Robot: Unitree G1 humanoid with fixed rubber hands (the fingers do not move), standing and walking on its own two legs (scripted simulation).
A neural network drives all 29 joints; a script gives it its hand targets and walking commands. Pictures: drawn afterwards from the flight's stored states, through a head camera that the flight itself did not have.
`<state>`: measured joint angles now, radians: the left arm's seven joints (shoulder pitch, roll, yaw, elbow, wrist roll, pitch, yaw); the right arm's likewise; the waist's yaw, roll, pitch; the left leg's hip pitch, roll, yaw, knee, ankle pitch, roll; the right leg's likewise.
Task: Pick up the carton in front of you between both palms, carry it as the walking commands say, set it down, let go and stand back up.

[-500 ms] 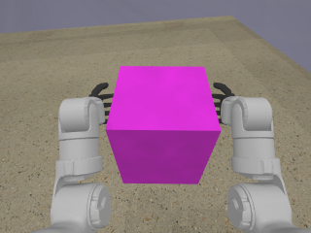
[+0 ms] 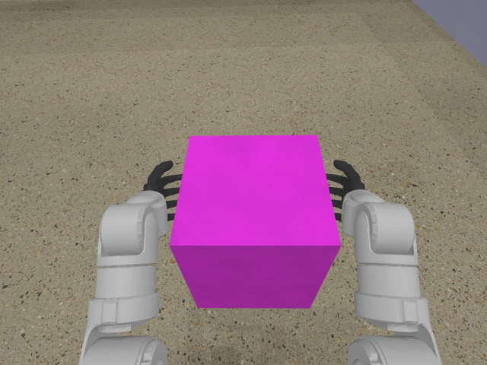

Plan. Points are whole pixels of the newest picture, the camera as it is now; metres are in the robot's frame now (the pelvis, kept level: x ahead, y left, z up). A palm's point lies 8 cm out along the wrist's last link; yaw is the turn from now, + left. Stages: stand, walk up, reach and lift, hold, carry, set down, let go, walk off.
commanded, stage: carry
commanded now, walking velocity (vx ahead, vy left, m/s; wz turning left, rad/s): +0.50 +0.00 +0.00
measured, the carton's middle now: (253, 227) +0.37 +0.01 +0.01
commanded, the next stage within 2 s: none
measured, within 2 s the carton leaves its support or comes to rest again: neither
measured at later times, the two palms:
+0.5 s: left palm (199, 90) +0.61 +0.13 +0.12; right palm (347, 91) +0.63 -0.17 +0.11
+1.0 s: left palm (191, 39) +0.86 +0.18 +0.10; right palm (308, 38) +0.87 -0.12 +0.10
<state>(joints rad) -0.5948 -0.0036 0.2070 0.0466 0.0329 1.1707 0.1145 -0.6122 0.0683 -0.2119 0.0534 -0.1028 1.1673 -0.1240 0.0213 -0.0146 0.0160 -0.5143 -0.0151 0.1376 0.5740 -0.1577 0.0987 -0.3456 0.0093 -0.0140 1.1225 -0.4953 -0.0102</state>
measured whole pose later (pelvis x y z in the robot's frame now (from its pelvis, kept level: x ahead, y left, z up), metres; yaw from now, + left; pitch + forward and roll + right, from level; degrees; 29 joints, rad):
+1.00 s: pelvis +0.60 +0.02 +0.00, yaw +1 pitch +3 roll +1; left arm -0.17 -0.12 0.12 -0.28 0.12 1.24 0.08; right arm -0.19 0.14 -0.10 -0.24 -0.13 1.22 -0.09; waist 0.00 -0.04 -0.19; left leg -0.48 0.02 0.22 0.54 -0.11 0.08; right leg -0.08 -0.08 -0.10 0.72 -0.48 0.02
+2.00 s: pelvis +0.83 +0.03 +0.00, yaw +4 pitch +3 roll -1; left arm -0.10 -0.13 0.08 -0.18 0.15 1.10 0.07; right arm -0.10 0.13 -0.09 -0.18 -0.16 1.10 -0.07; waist 0.01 0.02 -0.14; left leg -0.12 0.05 0.16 0.56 -0.48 0.01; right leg -0.40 -0.07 -0.20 0.61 -0.25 -0.02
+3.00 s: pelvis +0.77 +0.04 +0.00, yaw +4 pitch +1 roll +0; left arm -0.18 -0.14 0.15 0.15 0.23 0.74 0.04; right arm -0.19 0.14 -0.15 0.16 -0.23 0.74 -0.05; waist 0.00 0.01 -0.09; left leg -0.20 0.02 0.17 0.59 -0.41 0.05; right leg -0.42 -0.10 -0.18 0.52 -0.11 -0.01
